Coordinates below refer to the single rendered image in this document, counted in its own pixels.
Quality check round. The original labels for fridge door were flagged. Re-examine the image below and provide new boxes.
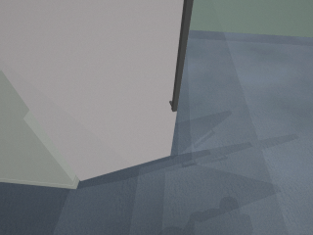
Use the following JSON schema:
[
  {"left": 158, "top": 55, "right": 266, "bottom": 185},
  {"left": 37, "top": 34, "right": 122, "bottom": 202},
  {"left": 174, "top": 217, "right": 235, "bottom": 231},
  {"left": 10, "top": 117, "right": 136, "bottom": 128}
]
[{"left": 0, "top": 0, "right": 194, "bottom": 181}]

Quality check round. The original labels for handle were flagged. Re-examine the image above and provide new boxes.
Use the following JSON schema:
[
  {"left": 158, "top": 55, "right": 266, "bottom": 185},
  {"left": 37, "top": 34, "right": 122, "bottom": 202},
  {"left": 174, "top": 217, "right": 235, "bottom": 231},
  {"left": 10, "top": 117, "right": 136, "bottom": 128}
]
[{"left": 169, "top": 0, "right": 194, "bottom": 112}]

